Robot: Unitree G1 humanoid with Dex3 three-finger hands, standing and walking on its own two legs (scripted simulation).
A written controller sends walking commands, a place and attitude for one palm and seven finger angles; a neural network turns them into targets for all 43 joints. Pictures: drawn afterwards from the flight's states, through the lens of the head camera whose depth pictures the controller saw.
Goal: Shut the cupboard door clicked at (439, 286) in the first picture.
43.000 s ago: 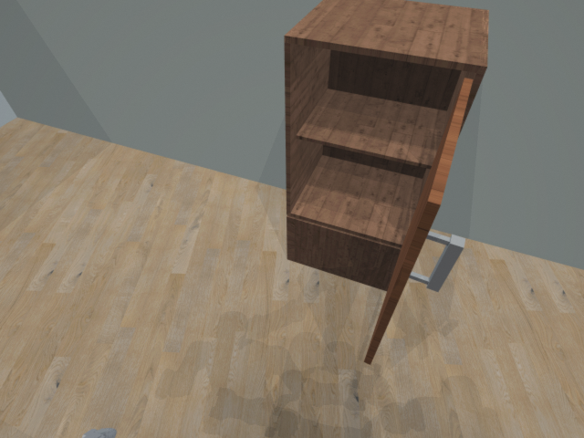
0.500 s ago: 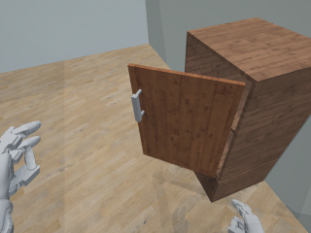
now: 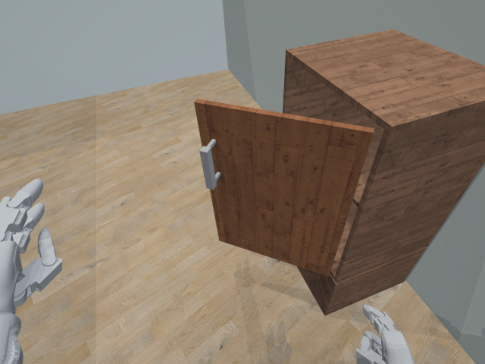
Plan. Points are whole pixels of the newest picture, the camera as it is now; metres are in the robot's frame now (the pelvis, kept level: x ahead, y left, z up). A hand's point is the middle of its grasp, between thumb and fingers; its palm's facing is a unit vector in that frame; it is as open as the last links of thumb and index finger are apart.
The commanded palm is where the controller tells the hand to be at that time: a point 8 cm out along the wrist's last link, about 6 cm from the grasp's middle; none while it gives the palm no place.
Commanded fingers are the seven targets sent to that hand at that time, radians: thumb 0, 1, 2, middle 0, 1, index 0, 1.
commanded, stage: step back with the hand held close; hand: left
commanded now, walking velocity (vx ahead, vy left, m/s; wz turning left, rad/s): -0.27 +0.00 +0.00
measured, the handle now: (212, 164) +0.62 +0.17 -0.05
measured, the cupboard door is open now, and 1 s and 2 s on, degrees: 47 47 47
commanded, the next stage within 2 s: stop stepping back and stand still in 1.40 s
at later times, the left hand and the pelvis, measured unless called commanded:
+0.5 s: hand (26, 282) +0.16 +0.29 +0.15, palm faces +0.36 -0.80 -0.49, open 7.4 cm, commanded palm +0.11 +0.33 +0.17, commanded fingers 0.00 0.90 0.90 -0.20 -0.30 -0.20 -0.30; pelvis -0.04 +0.03 +0.00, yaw +0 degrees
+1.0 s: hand out of the picture +0.07 +0.29 +0.16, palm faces +0.46 -0.77 -0.43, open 7.4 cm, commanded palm +0.01 +0.33 +0.17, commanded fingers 0.00 0.90 0.90 -0.20 -0.30 -0.20 -0.30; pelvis -0.12 +0.02 -0.02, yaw +2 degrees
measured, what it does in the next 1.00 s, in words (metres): shifts its weight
